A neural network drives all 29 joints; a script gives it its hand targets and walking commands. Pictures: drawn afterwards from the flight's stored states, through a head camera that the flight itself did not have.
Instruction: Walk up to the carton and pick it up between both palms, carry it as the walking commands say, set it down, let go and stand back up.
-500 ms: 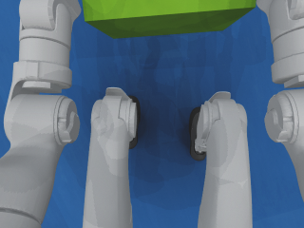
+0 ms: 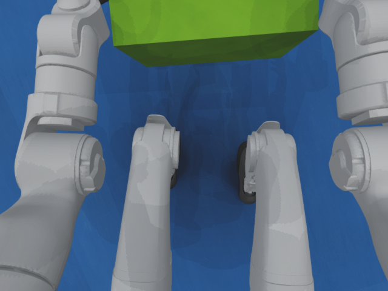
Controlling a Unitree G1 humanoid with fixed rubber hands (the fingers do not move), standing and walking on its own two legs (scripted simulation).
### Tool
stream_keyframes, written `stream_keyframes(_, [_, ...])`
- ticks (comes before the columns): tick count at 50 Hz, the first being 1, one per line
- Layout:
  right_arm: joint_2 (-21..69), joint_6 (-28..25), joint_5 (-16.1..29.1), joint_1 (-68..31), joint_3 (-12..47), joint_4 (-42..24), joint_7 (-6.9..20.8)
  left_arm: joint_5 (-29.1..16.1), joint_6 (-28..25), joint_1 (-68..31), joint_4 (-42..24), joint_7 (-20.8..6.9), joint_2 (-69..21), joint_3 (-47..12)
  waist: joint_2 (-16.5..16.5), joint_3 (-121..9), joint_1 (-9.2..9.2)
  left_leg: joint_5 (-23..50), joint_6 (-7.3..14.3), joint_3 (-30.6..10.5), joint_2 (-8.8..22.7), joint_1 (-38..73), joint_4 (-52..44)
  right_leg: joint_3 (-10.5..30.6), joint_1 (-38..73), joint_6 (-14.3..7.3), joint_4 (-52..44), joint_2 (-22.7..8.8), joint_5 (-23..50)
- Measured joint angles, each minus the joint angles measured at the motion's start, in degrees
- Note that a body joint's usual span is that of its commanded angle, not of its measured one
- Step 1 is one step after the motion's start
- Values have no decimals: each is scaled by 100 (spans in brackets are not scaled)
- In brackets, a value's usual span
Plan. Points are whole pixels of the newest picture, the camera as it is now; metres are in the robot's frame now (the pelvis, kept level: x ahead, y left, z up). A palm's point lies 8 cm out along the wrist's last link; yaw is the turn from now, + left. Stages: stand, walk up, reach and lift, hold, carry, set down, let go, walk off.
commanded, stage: reach and lift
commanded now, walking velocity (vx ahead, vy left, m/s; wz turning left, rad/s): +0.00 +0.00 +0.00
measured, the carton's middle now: (210, 3) +0.56 +0.02 -0.15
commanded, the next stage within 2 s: none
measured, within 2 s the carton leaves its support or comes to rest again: neither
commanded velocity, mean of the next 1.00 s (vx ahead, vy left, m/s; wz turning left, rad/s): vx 0.00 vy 0.00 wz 0.00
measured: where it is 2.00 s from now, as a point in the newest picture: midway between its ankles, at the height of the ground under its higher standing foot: (208, 176)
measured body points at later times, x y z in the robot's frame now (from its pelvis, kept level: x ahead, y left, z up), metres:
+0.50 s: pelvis +0.00 +0.00 +0.06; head +0.29 +0.02 +0.39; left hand +0.52 +0.21 +0.00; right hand +0.54 -0.15 +0.00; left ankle +0.18 +0.13 -0.45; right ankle +0.15 -0.13 -0.45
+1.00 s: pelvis +0.00 +0.00 +0.12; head +0.26 +0.01 +0.48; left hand +0.50 +0.21 +0.07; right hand +0.52 -0.16 +0.08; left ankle +0.18 +0.13 -0.45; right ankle +0.15 -0.13 -0.45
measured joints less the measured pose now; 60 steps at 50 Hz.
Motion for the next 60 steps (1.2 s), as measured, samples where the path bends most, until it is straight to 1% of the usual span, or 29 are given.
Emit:
stream_keyframes(4, [64, 15, 0, 183, 0, -101, -13, 0, 69, 167, -126, 5, -22, 1, -9, 3, 0, 15, 0, -6, -4, 242, -168, -3, 243, 0, -175, -1, 21])
stream_keyframes(14, [120, 12, 0, 298, -15, -116, -26, 84, 121, 251, -158, -30, -37, 1, -10, -12, 0, 85, 0, -25, -35, 804, -581, -4, 817, 0, -603, -1, 92])
stream_keyframes(18, [170, 6, -87, 309, -203, -121, 14, 196, 101, 257, -158, -60, -72, 0, -10, -16, -1, 143, 0, -46, -50, 941, -765, -10, 962, 0, -798, 12, 149])
stream_keyframes(28, [265, 17, -87, 769, -204, -232, 29, 199, 102, 677, -234, -28, -242, 0, -14, -11, 0, 202, 0, -78, -55, 1581, -1255, -29, 1614, 0, -1318, 6, 226])
stream_keyframes(42, [314, 3, -123, 901, -210, -236, 38, 245, 103, 804, -243, -41, -286, 0, -14, -17, -1, 364, 0, -99, -57, 2278, -1890, -30, 2288, 0, -1946, 3, 407])
stream_keyframes(48, [358, -5, -125, 1153, -210, -335, 48, 245, 143, 968, -314, -7, -363, 0, -15, -13, 0, 446, 0, -101, -57, 2695, -2247, -27, 2694, 0, -2298, -12, 495])
stream_keyframes(54, [411, 26, -128, 1288, -210, -356, 38, 276, 142, 1126, -315, -37, -402, 1, -15, -19, 0, 538, 0, -103, -57, 3110, -2593, -22, 3100, 0, -2642, -23, 596])
stream_keyframes(60, [458, 26, -271, 1356, -291, -356, 105, 383, 164, 1165, -315, -69, -440, 1, -15, -22, -1, 653, 0, -109, -58, 3413, -2901, -18, 3398, 0, -2955, -29, 720])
